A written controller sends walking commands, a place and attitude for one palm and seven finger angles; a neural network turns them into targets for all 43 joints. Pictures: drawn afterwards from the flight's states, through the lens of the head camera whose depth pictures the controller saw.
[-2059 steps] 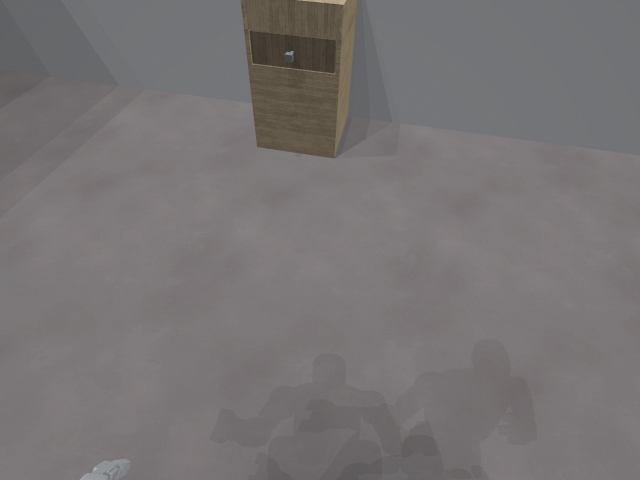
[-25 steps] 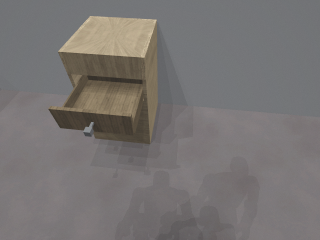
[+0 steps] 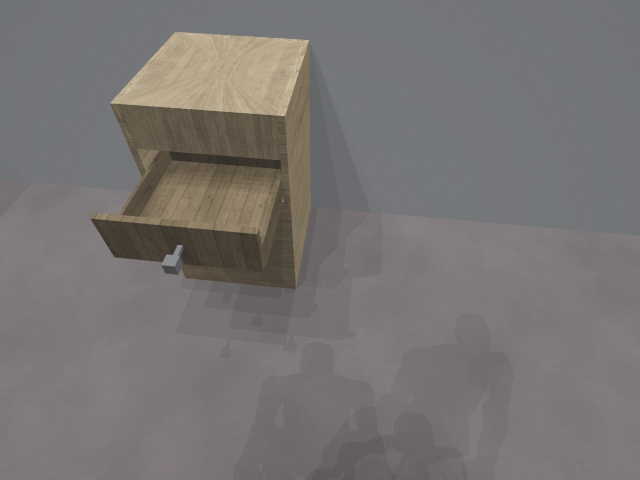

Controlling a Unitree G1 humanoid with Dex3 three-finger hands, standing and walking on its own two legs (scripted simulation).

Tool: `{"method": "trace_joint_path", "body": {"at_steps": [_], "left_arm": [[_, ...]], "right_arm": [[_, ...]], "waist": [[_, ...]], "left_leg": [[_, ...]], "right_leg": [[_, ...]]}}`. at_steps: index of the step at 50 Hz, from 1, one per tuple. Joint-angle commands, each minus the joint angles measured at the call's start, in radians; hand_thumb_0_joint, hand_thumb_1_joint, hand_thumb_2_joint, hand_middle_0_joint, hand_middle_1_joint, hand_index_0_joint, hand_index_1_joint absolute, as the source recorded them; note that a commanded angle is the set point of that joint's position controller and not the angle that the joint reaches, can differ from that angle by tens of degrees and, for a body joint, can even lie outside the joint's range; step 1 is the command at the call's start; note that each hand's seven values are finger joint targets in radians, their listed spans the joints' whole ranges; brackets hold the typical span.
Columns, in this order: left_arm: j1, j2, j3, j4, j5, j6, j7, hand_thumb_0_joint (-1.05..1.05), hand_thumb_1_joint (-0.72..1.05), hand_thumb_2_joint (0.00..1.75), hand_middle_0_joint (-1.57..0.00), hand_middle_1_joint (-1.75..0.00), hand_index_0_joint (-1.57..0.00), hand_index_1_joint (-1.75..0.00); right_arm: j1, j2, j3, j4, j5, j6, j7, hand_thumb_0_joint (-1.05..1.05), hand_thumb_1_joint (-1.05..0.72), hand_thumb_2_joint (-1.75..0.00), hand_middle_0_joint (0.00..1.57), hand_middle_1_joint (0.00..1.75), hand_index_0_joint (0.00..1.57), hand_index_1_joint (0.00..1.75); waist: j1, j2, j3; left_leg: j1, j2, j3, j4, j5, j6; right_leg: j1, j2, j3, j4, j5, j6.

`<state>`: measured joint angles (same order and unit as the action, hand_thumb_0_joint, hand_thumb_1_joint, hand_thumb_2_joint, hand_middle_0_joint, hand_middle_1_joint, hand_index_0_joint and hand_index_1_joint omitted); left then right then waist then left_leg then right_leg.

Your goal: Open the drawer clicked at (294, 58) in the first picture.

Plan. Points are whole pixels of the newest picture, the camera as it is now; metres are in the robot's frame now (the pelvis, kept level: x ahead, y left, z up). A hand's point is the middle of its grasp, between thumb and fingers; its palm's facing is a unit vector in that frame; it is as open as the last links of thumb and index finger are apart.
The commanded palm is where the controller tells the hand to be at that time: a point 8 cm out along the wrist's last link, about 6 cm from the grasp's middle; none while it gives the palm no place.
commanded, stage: look to check the result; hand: left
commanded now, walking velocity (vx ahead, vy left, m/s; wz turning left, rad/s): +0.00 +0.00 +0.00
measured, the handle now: (175, 258) +0.61 +0.37 -0.24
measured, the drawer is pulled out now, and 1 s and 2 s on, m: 0.26 0.26 0.26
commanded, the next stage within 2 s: stand and wait in 0.44 s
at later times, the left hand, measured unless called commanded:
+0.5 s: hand out of the picture -0.01 +0.15 -0.18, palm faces +0.04 -0.98 -0.18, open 7.3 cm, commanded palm none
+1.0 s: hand out of the picture +0.01 +0.14 -0.18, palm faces +0.04 -0.98 -0.19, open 7.3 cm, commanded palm none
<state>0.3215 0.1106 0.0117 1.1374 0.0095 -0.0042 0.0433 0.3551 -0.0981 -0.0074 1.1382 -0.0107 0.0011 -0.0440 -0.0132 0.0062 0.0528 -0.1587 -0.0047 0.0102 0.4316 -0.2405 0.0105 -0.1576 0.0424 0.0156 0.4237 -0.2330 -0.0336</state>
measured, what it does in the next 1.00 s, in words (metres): stands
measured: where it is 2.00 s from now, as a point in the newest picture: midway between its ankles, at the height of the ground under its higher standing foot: outside the picture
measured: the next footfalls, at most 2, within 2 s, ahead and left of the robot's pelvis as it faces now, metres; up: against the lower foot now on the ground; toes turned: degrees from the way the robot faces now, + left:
none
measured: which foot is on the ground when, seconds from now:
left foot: down 0.00-1.00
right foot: down 0.00-1.00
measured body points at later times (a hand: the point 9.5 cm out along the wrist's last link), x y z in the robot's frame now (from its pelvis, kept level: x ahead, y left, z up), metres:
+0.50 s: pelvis +0.01 -0.01 +0.00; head +0.02 -0.01 +0.45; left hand -0.01 +0.20 -0.16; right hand -0.03 -0.21 -0.17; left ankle +0.00 +0.11 -0.74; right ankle +0.00 -0.10 -0.74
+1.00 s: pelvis +0.02 -0.02 +0.00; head +0.04 -0.02 +0.45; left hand +0.01 +0.19 -0.16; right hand -0.01 -0.22 -0.17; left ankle +0.00 +0.11 -0.74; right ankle +0.00 -0.10 -0.74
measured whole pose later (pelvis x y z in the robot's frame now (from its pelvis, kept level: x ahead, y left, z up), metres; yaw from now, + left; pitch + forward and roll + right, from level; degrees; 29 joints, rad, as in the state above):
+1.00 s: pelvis +0.02 -0.02 +0.00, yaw +0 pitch -1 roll +0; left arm 0.30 0.11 0.02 1.13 0.01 -0.02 0.05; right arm 0.32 -0.10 -0.01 1.14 -0.01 0.00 -0.05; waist -0.01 0.01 0.06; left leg -0.13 0.02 0.01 0.41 -0.26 -0.02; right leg -0.14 0.07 0.01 0.42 -0.25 -0.06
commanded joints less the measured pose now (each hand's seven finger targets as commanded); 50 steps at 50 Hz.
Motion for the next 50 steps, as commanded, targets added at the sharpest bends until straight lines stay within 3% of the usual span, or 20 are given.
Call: {"method": "trace_joint_path", "body": {"at_steps": [1, 9, 15, 20, 31, 37, 42, 50], "left_arm": [[0.086, 0.085, 0.013, -0.018, 0.000, -0.009, 0.006, 0.00, 0.90, 0.90, -0.20, -0.30, -0.20, -0.30], [0.088, 0.080, 0.014, -0.018, 0.000, -0.009, 0.006, 0.00, 0.90, 0.90, -0.20, -0.30, -0.20, -0.30], [0.085, 0.081, 0.016, -0.019, -0.001, -0.011, 0.006, 0.00, 0.90, 0.90, -0.20, -0.30, -0.20, -0.30], [0.085, 0.083, 0.016, -0.020, 0.000, -0.011, 0.006, 0.00, 0.90, 0.90, -0.20, -0.30, -0.20, -0.30], [0.081, 0.084, 0.017, -0.024, -0.001, -0.013, 0.007, 0.00, 0.90, 0.90, -0.20, -0.30, -0.20, -0.30], [0.076, 0.089, 0.018, -0.024, -0.002, -0.015, 0.007, 0.00, 0.90, 0.90, -0.20, -0.30, -0.20, -0.30], [0.075, 0.092, 0.018, -0.023, -0.002, -0.016, 0.008, 0.00, 0.90, 0.90, -0.20, -0.30, -0.20, -0.30], [0.075, 0.096, 0.019, -0.024, -0.004, -0.019, 0.008, 0.00, 0.90, 0.90, -0.20, -0.30, -0.20, -0.30]], "right_arm": [[0.092, -0.072, -0.011, -0.011, 0.003, -0.012, -0.009, 0.00, -0.90, -0.90, 0.20, 0.30, 0.20, 0.30], [0.090, -0.068, -0.009, -0.009, 0.001, -0.012, -0.008, 0.00, -0.90, -0.90, 0.20, 0.30, 0.20, 0.30], [0.085, -0.069, -0.010, -0.009, 0.002, -0.016, -0.009, 0.00, -0.90, -0.90, 0.20, 0.30, 0.20, 0.30], [0.078, -0.070, -0.009, -0.006, 0.001, -0.013, -0.008, 0.00, -0.90, -0.90, 0.20, 0.30, 0.20, 0.30], [0.068, -0.076, -0.012, -0.008, 0.002, -0.012, -0.010, 0.00, -0.90, -0.90, 0.20, 0.30, 0.20, 0.30], [0.074, -0.076, -0.011, -0.006, 0.002, -0.015, -0.011, 0.00, -0.90, -0.90, 0.20, 0.30, 0.20, 0.30], [0.070, -0.074, -0.011, -0.005, 0.001, -0.011, -0.011, 0.00, -0.90, -0.90, 0.20, 0.30, 0.20, 0.30], [0.065, -0.079, -0.013, -0.005, 0.002, -0.013, -0.013, 0.00, -0.90, -0.90, 0.20, 0.30, 0.20, 0.30]], "waist": [[0.001, 0.007, 0.051], [0.001, 0.008, 0.075], [0.002, 0.001, 0.044], [0.003, 0.000, 0.068], [0.003, 0.016, 0.053], [0.000, -0.006, 0.022], [0.001, -0.001, 0.049], [0.001, -0.007, 0.023]], "left_leg": [[-0.009, 0.087, -0.074, -0.080, 0.095, 0.029], [-0.024, 0.082, -0.071, -0.085, 0.074, 0.028], [-0.005, 0.087, -0.071, -0.080, 0.118, 0.029], [-0.015, 0.083, -0.066, -0.081, 0.099, 0.026], [0.008, 0.088, -0.062, -0.074, 0.127, 0.023], [0.022, 0.092, -0.055, -0.070, 0.164, 0.023], [0.011, 0.089, -0.049, -0.070, 0.148, 0.019], [0.030, 0.090, -0.044, -0.066, 0.171, 0.015]], "right_leg": [[-0.070, -0.098, 0.092, -0.085, 0.062, -0.020], [-0.074, -0.100, 0.096, -0.091, 0.046, -0.020], [-0.055, -0.102, 0.091, -0.081, 0.094, -0.019], [-0.065, -0.104, 0.092, -0.088, 0.077, -0.018], [-0.063, -0.100, 0.097, -0.085, 0.108, -0.020], [-0.030, -0.105, 0.096, -0.079, 0.165, -0.020], [-0.039, -0.106, 0.099, -0.087, 0.163, -0.020], [-0.016, -0.109, 0.103, -0.086, 0.222, -0.020]]}}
